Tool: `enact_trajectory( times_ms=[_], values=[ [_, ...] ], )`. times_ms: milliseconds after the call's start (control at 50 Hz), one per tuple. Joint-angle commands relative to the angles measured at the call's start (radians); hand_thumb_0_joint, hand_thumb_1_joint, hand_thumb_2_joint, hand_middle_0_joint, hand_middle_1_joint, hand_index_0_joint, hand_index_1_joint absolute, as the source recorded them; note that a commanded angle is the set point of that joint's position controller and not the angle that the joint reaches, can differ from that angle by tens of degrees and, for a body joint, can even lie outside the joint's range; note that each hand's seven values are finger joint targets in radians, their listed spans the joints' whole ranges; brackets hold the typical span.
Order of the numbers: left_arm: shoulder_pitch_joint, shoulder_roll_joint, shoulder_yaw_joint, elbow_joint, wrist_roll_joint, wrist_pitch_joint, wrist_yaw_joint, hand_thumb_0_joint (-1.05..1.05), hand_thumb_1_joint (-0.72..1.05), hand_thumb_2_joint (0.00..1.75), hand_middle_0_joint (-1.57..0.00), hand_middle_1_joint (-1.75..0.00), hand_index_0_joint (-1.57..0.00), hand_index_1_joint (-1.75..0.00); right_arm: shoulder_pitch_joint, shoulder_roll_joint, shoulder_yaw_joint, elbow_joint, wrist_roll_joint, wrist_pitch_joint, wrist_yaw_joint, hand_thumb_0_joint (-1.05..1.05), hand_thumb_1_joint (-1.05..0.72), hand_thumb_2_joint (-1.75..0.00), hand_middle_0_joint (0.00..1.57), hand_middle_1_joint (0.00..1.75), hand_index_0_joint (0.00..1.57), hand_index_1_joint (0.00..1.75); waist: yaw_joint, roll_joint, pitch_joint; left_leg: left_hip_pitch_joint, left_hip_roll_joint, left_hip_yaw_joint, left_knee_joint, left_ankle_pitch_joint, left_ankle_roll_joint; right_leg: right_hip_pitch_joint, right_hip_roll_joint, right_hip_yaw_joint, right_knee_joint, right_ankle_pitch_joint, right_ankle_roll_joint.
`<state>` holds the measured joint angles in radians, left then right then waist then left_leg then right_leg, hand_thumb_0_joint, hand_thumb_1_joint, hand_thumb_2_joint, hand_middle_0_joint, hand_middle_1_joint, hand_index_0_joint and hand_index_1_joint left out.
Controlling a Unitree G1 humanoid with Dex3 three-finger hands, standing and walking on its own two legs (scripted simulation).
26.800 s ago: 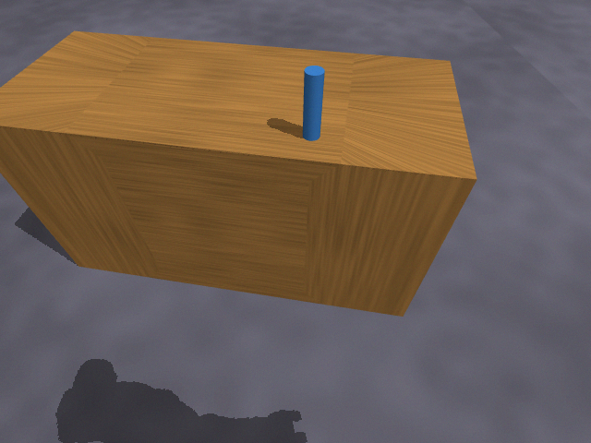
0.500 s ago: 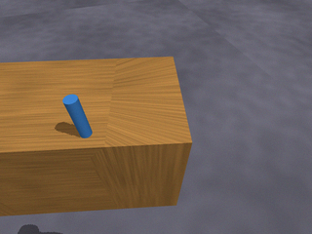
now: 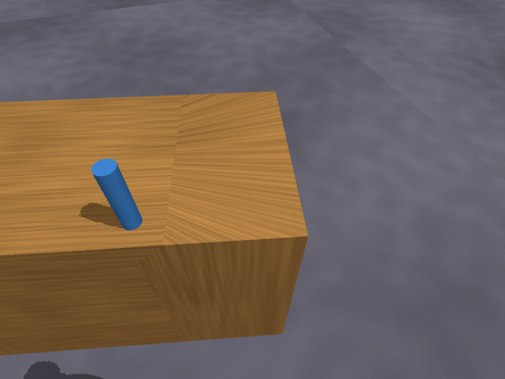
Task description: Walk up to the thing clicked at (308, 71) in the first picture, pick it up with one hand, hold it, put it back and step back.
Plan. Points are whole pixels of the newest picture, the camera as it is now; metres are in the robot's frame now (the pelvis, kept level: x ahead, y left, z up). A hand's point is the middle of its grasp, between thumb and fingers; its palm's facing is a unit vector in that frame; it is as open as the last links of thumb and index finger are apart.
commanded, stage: home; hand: left
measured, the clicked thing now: (119, 197) +0.44 +0.27 +0.00
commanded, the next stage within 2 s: stand in 0.32 s
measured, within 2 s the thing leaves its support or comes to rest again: neither
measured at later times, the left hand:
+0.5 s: hand out of the picture +0.08 +0.25 -0.15, palm faces -0.04 -0.93 -0.36, open 17.1 cm
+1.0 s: hand out of the picture +0.08 +0.25 -0.16, palm faces -0.05 -0.94 -0.35, open 7.8 cm
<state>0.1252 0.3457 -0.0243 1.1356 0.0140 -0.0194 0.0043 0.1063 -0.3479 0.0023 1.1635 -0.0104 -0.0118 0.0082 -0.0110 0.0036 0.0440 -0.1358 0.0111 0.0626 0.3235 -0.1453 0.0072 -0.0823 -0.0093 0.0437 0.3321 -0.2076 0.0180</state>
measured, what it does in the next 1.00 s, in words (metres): stands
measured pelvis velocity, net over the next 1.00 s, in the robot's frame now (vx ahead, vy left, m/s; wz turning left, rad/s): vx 0.01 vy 0.00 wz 0.00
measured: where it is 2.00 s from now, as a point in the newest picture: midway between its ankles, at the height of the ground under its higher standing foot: outside the picture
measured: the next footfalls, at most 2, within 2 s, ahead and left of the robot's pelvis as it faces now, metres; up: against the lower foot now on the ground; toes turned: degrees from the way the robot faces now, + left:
none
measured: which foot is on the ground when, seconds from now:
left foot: down 0.00-1.00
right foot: down 0.00-1.00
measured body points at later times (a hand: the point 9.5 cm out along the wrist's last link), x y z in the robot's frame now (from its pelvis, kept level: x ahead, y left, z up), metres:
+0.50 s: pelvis +0.01 +0.00 +0.00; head +0.01 +0.00 +0.45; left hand +0.08 +0.30 -0.13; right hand +0.08 -0.30 -0.14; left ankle +0.02 +0.11 -0.75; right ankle -0.01 -0.13 -0.75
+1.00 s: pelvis +0.01 +0.00 +0.00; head +0.02 +0.00 +0.45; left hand +0.09 +0.30 -0.13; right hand +0.08 -0.30 -0.13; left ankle +0.02 +0.11 -0.75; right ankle -0.01 -0.13 -0.75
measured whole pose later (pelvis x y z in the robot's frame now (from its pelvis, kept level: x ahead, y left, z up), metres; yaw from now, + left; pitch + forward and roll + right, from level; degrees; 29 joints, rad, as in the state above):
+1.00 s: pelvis +0.01 +0.00 +0.00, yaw +0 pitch -2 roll +0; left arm 0.12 0.35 -0.01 1.13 0.01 -0.02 0.00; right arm 0.10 -0.34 0.00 1.16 -0.01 -0.01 0.01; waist -0.01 0.00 0.04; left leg -0.12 0.01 0.06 0.31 -0.16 0.00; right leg -0.06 -0.01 0.04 0.30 -0.21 0.01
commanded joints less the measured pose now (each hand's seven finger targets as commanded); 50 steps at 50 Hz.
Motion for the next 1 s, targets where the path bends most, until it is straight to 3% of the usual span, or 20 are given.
enact_trajectory(
  times_ms=[0,200,300,360,400,440,460,600,760,980],
  values=[
    [-0.019,0.208,0.042,-0.047,-0.005,-0.012,0.015,0.00,-0.56,0.05,-0.05,-0.05,-0.05,-0.05,-0.029,-0.207,-0.037,-0.054,0.001,-0.017,-0.015,0.00,-0.90,-0.90,0.20,0.30,0.20,0.30,0.001,-0.008,-0.043,0.055,0.122,-0.125,-0.052,0.074,0.009,-0.061,-0.113,0.077,-0.063,0.127,-0.033],
    [-0.038,0.211,0.050,-0.054,-0.006,-0.013,0.016,0.00,-0.54,0.06,-0.05,-0.05,-0.05,-0.05,-0.039,-0.209,-0.040,-0.059,0.003,-0.022,-0.018,0.00,-0.90,-0.90,0.20,0.30,0.20,0.30,0.003,-0.016,-0.083,0.102,0.134,-0.122,-0.033,0.193,0.015,-0.033,-0.121,0.070,-0.050,0.227,-0.032],
    [-0.043,0.216,0.053,-0.053,-0.007,-0.010,0.016,0.00,-0.53,0.06,-0.05,-0.06,-0.05,-0.06,-0.032,-0.209,-0.040,-0.056,-0.001,-0.019,-0.019,0.00,-0.90,-0.90,0.20,0.30,0.20,0.30,-0.002,-0.009,-0.059,0.086,0.127,-0.120,-0.050,0.119,0.010,-0.051,-0.118,0.073,-0.065,0.164,-0.033],
    [-0.040,0.216,0.052,-0.057,-0.004,-0.011,0.016,0.00,-0.54,0.06,-0.05,-0.05,-0.05,-0.05,-0.045,-0.208,-0.042,-0.060,0.001,-0.019,-0.018,0.00,-0.90,-0.90,0.20,0.30,0.20,0.30,0.001,-0.013,-0.069,0.102,0.130,-0.119,-0.041,0.152,0.009,-0.052,-0.118,0.072,-0.066,0.182,-0.034],
    [-0.041,0.216,0.052,-0.055,-0.004,-0.009,0.016,0.00,-0.54,0.06,-0.05,-0.06,-0.05,-0.05,-0.034,-0.205,-0.041,-0.055,0.000,-0.017,-0.018,0.00,-0.90,-0.90,0.20,0.30,0.20,0.30,-0.005,-0.014,-0.051,0.085,0.125,-0.119,-0.050,0.109,0.005,-0.062,-0.115,0.071,-0.074,0.145,-0.034],
    [-0.041,0.223,0.056,-0.057,-0.004,-0.010,0.015,0.00,-0.38,0.22,-0.20,-0.22,-0.20,-0.21,-0.038,-0.207,-0.044,-0.057,0.000,-0.016,-0.018,0.00,-0.90,-0.90,0.20,0.30,0.20,0.30,-0.006,-0.006,-0.049,0.087,0.124,-0.118,-0.055,0.066,0.010,-0.071,-0.116,0.074,-0.076,0.125,-0.037],
    [-0.041,0.218,0.054,-0.058,-0.003,-0.010,0.015,0.00,-0.30,0.30,-0.20,-0.30,-0.20,-0.29,-0.041,-0.207,-0.043,-0.058,-0.001,-0.016,-0.016,0.00,-0.90,-0.90,0.20,0.30,0.20,0.30,-0.004,-0.005,-0.050,0.086,0.125,-0.122,-0.054,0.075,0.009,-0.068,-0.114,0.071,-0.074,0.126,-0.036],
    [-0.036,0.217,0.054,-0.058,-0.001,-0.012,0.014,0.00,0.26,0.86,-0.20,-0.30,-0.20,-0.30,-0.041,-0.208,-0.045,-0.061,0.001,-0.016,-0.015,0.00,-0.90,-0.90,0.20,0.30,0.20,0.30,-0.006,-0.016,-0.042,0.087,0.126,-0.129,-0.057,0.057,0.010,-0.080,-0.115,0.071,-0.081,0.111,-0.037],
    [-0.030,0.221,0.056,-0.068,-0.003,-0.015,0.016,0.00,0.90,0.90,-0.20,-0.30,-0.20,-0.30,-0.038,-0.210,-0.048,-0.062,0.001,-0.015,-0.016,0.00,-0.90,-0.90,0.20,0.30,0.20,0.30,-0.003,-0.006,-0.095,0.120,0.131,-0.114,-0.029,0.144,0.015,-0.047,-0.124,0.077,-0.073,0.200,-0.038],
    [-0.025,0.217,0.053,-0.068,-0.005,-0.013,0.015,0.00,0.90,0.90,-0.20,-0.30,-0.20,-0.30,-0.036,-0.207,-0.047,-0.067,0.003,-0.017,-0.017,0.00,-0.90,-0.90,0.20,0.30,0.20,0.30,-0.003,-0.006,-0.076,0.110,0.134,-0.119,-0.029,0.175,0.012,-0.043,-0.120,0.066,-0.066,0.210,-0.037]
  ],
)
